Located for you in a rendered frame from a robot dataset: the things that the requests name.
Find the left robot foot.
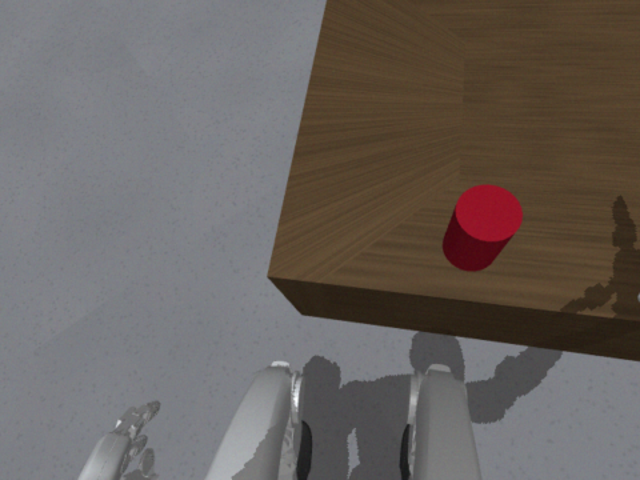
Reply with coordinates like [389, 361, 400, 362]
[296, 421, 312, 480]

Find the left robot hand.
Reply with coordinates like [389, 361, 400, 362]
[78, 401, 160, 480]

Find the can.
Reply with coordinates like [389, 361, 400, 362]
[442, 185, 523, 271]

